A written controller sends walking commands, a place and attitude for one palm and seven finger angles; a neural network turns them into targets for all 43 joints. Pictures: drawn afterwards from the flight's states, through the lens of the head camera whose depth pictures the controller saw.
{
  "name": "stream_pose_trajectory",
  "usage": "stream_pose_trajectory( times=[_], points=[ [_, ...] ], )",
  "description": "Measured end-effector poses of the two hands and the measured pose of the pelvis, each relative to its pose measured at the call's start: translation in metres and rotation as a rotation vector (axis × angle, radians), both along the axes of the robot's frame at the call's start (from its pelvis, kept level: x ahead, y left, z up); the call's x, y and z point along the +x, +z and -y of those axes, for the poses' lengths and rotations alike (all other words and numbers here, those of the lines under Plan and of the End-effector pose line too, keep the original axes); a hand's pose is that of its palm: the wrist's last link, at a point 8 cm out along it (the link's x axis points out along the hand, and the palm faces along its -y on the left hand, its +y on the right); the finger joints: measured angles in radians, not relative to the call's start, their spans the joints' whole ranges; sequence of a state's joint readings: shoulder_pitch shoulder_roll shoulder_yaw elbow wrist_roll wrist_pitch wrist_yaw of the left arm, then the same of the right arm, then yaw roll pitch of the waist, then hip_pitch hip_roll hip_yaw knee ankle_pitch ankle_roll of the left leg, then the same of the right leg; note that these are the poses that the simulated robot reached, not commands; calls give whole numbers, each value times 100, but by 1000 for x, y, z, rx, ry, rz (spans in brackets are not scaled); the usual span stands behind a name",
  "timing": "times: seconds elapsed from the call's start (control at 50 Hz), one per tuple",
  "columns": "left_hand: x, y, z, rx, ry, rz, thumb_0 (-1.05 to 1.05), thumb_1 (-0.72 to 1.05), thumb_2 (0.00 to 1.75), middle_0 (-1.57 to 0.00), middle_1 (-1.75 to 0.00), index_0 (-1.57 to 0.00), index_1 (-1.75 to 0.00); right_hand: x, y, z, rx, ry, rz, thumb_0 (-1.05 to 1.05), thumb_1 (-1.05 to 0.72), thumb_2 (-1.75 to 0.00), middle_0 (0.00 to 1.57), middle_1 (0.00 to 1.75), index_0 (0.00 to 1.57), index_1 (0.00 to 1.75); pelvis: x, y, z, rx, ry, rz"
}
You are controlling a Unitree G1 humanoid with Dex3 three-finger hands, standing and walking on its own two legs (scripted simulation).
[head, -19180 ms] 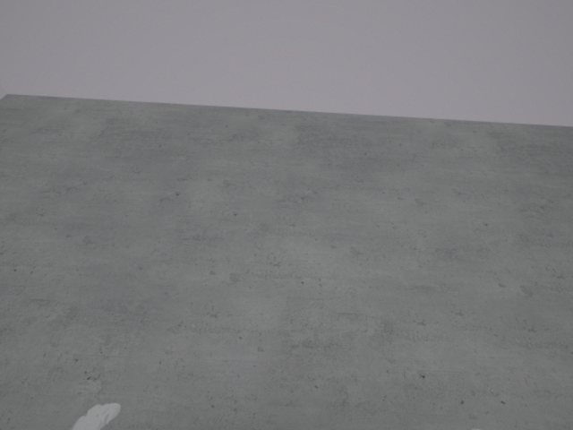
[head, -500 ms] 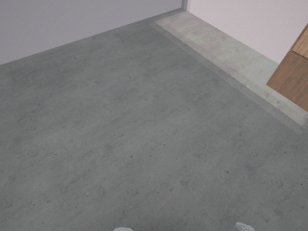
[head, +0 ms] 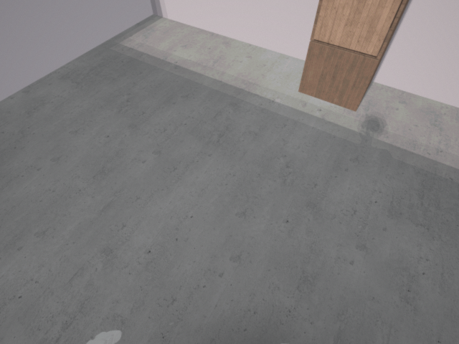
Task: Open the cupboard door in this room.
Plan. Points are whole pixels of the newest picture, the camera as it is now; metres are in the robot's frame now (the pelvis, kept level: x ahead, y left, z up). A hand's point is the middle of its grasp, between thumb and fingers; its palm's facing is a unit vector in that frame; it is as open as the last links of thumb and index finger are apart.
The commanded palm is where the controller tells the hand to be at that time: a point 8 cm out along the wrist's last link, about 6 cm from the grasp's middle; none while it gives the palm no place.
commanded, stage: turn or walk to find it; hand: left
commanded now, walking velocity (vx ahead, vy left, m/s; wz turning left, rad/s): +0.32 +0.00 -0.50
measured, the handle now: out of the picture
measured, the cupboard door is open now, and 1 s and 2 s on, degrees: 0 0 0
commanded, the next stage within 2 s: stand and wait in 1.54 s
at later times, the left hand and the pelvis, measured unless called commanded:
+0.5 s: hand out of the picture +0.11 +0.16 -0.17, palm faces -0.08 -0.98 -0.20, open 7.4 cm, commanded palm none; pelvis +0.16 -0.02 +0.00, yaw -10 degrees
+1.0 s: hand (215, 172) +0.55 +0.06 -0.15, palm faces -0.40 -0.89 -0.20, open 7.4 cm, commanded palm none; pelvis +0.36 -0.06 +0.00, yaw -22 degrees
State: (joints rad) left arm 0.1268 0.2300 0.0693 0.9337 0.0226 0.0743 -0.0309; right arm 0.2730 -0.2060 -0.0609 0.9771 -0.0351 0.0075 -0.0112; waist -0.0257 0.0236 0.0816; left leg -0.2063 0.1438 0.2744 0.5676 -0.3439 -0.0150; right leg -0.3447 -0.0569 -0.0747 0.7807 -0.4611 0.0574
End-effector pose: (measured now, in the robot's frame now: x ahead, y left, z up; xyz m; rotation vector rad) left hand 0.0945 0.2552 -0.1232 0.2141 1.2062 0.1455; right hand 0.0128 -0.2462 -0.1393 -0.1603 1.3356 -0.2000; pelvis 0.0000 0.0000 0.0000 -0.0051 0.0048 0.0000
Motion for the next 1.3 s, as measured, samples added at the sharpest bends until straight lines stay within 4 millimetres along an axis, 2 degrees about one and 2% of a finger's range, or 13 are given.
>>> stream_pose_trajectory(
  times=[0.08, 0.16, 0.38, 0.52, 0.58, 0.62, 0.76, 0.86, 1.0, 1.08, 1.14, 1.22, 1.3],
  points=[
    [33, 2, 32, 13, -71, 85, 0, 91, 90, -20, -30, -19, -30, -26, -20, 28, 15, -58, -70, 0, -90, -90, 21, 30, 20, 30, 9, -12, 20, -2, -28, 2],
    [31, 10, 52, 8, -62, 81, 0, 91, 90, -20, -30, -20, -30, -10, -12, 43, 26, -72, -71, 1, -91, -90, 20, 30, 20, 30, 27, -1, 32, 16, -65, 11],
    [3, 3, 63, -15, -42, -191, 0, 90, 90, -20, -30, -20, -30, 126, 11, 55, 10, -64, 152, 1, -91, -90, 20, 30, 20, 30, 96, 9, 37, 17, -146, 2],
    [25, -17, 43, -31, -9, -349, 0, 90, 90, -20, -30, -20, -30, 242, 9, 29, -3, -10, 241, 1, -91, -90, 20, 30, 20, 30, 167, -8, 19, -7, -191, -17],
    [57, -32, 29, -37, -25, -393, 0, 90, 90, -20, -30, -20, -30, 279, 7, 17, -28, -13, 298, 0, -91, -90, 20, 30, 20, 30, 199, -18, 9, -4, -223, -7],
    [93, -33, 23, -34, -62, -373, 0, 91, 90, -20, -30, -20, -30, 285, 10, 10, -29, -42, 304, 0, -91, -90, 20, 30, 20, 30, 216, -15, 5, -9, -259, 7],
    [265, -13, 27, -18, -214, -121, 0, 91, 90, -20, -30, -19, -30, 244, 18, 0, -37, -241, 161, -1, -94, -90, 21, 30, 20, 30, 272, 6, 5, -6, -307, 18],
    [369, 0, 60, -24, -293, 26, 0, 91, 90, -19, -30, -19, -30, 204, 15, -4, -14, -346, -5, -1, -94, -90, 20, 30, 20, 30, 310, 9, 19, 17, -338, 11],
    [472, 4, 144, -57, -441, 87, 0, 91, 90, -19, -30, -19, -30, 178, 7, -19, 89, -475, -193, 0, -92, -90, 20, 30, 20, 30, 363, 3, 57, 33, -377, 2],
    [518, -4, 204, -71, -514, 120, 0, 91, 90, -19, -30, -19, -30, 182, -5, -16, 165, -537, -281, 0, -91, -90, 20, 30, 20, 30, 395, -10, 94, 36, -399, 0],
    [532, -8, 234, -81, -509, 144, 0, 91, 90, -19, -30, -19, -30, 203, -13, 2, 208, -543, -308, 0, -91, -90, 20, 30, 20, 30, 413, -15, 120, 31, -406, 15],
    [520, -2, 242, -75, -422, 92, -1, 91, 90, -20, -30, -20, -30, 266, -12, 52, 181, -500, -204, 1, -91, -90, 20, 30, 20, 30, 436, -2, 144, 34, -398, 35],
    [528, 14, 227, 2, -358, 92, -5, 96, 90, -20, -30, -20, -30, 344, -11, 108, 127, -432, -46, 1, -91, -90, 20, 30, 20, 30, 460, 8, 162, 27, -395, 31]
  ],
)
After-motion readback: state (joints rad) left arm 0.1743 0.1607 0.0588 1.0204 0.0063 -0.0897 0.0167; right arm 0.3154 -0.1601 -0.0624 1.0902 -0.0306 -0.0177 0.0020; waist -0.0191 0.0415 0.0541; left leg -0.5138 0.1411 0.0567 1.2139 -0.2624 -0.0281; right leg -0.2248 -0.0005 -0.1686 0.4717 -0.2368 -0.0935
